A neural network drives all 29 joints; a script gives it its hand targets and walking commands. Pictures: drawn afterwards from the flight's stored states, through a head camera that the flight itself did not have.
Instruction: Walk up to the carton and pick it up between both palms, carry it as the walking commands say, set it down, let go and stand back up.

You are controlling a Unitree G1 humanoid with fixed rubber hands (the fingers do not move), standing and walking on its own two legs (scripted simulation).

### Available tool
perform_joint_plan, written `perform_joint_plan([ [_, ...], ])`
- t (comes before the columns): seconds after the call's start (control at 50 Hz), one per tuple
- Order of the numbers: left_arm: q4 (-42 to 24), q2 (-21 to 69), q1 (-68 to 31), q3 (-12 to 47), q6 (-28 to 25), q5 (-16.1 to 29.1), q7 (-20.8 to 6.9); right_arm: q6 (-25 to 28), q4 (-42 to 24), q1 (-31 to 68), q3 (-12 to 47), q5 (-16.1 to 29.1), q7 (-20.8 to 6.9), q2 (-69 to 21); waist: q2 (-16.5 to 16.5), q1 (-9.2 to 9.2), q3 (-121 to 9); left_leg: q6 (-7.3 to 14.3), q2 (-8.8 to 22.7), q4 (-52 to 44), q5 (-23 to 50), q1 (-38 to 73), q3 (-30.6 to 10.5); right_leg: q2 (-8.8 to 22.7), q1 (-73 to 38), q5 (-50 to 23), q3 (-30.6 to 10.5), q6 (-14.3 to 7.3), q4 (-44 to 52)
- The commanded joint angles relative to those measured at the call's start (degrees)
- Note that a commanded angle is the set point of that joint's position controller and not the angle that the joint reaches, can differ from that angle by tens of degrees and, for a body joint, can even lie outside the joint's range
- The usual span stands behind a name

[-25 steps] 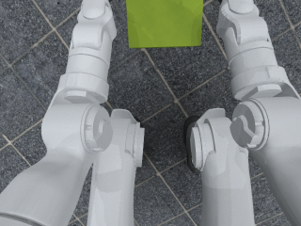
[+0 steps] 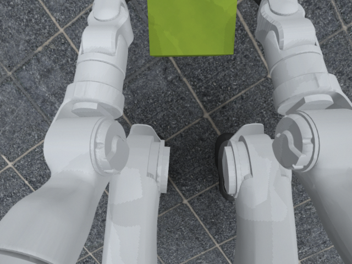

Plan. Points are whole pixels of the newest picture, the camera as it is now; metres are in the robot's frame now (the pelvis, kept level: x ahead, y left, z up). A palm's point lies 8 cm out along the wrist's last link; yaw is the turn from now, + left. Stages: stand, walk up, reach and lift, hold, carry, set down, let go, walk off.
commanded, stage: set down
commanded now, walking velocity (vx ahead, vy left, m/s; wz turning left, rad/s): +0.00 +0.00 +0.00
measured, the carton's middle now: out of the picture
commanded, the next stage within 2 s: none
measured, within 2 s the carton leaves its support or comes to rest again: rests again in 0.22 s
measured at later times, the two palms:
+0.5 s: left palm out of the picture +0.54 +0.14 -0.17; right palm out of the picture +0.54 -0.12 -0.18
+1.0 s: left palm out of the picture +0.55 +0.14 -0.18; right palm out of the picture +0.55 -0.12 -0.18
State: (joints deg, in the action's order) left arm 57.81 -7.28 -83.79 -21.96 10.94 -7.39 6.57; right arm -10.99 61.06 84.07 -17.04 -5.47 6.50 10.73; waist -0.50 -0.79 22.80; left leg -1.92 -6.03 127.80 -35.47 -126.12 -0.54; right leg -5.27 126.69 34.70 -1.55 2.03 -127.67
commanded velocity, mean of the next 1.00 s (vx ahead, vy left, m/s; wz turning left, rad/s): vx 0.00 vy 0.00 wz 0.00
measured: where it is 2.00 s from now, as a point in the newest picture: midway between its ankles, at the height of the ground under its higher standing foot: (190, 177)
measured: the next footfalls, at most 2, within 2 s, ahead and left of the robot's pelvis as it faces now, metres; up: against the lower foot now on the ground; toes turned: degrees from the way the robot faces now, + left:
none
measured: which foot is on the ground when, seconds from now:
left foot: down 0.00-1.00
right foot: down 0.00-1.00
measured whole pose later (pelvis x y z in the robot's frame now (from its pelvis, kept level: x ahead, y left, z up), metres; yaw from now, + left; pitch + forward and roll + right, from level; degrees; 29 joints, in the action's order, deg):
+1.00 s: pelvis +0.01 +0.00 +0.00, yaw +0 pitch +35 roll +0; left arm 59.3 -9.1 -82.9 -24.6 8.2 -8.2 2.9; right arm -8.9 62.0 85.1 -21.5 -10.7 0.9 9.7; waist -1.0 0.0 23.3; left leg -1.3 -6.3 129.5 -38.0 -126.1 0.0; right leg -5.1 126.3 37.7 -2.0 2.4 -129.4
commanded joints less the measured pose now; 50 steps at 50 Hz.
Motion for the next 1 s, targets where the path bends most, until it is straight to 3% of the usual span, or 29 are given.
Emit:
perform_joint_plan([
  [0.0,-1.64,53.76,-25.93,17.08,-1.63,4.27,-14.64,3.56,-6.87,31.06,15.07,4.25,-14.43,-52.24,1.28,0.35,-55.85,2.32,-4.06,-9.36,20.19,23.53,2.56,-4.78,-26.1,-19.54,2.93,-2.68,8.68],
  [0.98,3.58,44.81,-17.91,12.39,-2.59,1.35,-15.82,3.57,0.35,17.62,6.93,-3.2,-15.69,-43.51,-0.12,2.73,-42.22,2.1,-3.63,-8.08,20.55,17.88,0.96,-3.31,-19.73,-19.72,1.88,-2.98,7.02],
])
